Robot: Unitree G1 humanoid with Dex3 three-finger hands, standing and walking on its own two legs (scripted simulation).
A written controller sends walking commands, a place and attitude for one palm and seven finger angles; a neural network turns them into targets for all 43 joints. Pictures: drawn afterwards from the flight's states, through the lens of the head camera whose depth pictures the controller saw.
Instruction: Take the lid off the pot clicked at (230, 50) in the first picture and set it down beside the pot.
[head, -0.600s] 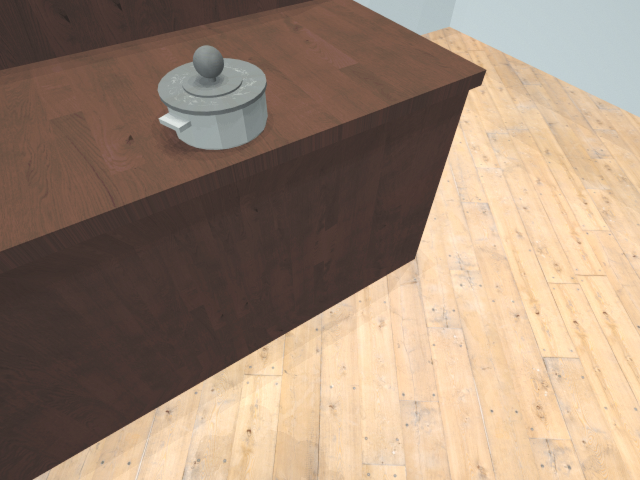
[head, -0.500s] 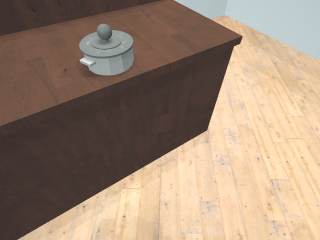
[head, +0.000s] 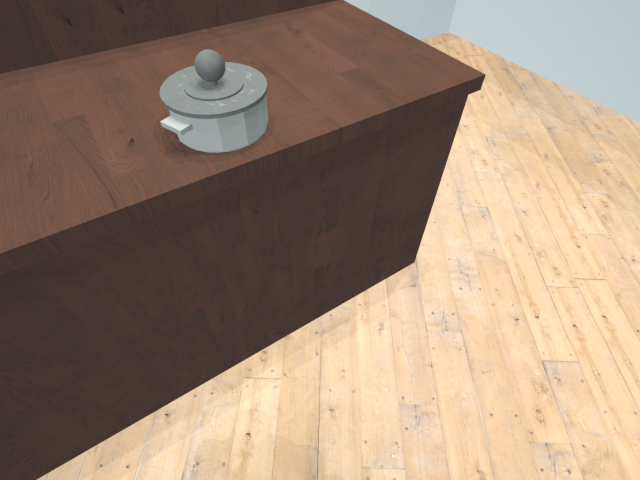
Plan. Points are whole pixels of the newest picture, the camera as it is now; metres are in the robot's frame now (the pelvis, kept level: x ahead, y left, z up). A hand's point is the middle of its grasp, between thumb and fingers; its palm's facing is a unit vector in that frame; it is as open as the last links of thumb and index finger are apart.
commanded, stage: look at it before walking up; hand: left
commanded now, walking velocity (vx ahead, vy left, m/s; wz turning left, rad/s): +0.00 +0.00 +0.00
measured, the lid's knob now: (210, 65) +0.74 +0.25 +0.15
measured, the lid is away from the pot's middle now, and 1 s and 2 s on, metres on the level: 0.00 0.00 0.00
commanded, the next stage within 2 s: walk to a spot facing it in 0.04 s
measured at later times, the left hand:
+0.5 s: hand out of the picture +0.03 +0.18 -0.18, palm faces -0.08 -0.96 -0.28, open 7.4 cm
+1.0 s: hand out of the picture +0.13 +0.17 -0.16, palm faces -0.32 -0.90 -0.28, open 7.4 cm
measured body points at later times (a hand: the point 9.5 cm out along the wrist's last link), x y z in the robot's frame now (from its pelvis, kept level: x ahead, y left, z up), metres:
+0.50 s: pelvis -0.01 -0.03 -0.02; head +0.03 -0.05 +0.43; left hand +0.04 +0.23 -0.16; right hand -0.01 -0.27 -0.19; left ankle -0.03 +0.13 -0.74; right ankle -0.03 -0.10 -0.74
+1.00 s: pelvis +0.01 -0.01 +0.00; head +0.06 -0.03 +0.45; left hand +0.15 +0.22 -0.14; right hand +0.08 -0.30 -0.12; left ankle +0.06 +0.12 -0.72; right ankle -0.03 -0.10 -0.74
